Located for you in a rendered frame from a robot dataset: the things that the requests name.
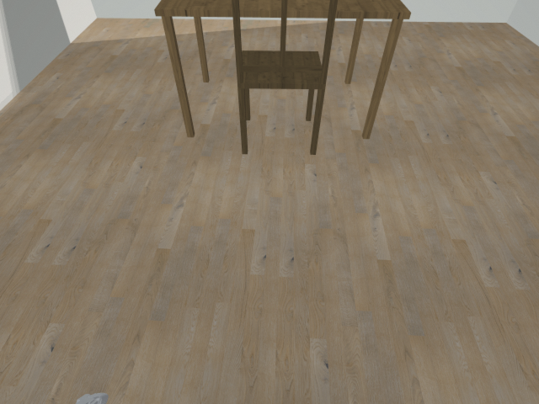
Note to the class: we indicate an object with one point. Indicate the table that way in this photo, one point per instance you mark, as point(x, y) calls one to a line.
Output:
point(313, 9)

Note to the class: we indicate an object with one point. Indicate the chair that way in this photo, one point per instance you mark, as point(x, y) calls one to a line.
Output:
point(272, 69)

